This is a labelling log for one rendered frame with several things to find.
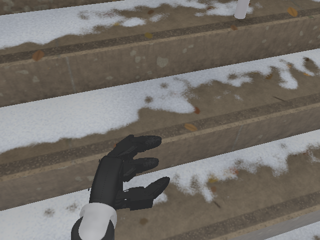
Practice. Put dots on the robot left hand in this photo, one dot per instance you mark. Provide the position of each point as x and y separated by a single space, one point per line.
118 166

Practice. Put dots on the robot left forearm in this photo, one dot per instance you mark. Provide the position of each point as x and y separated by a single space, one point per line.
97 222

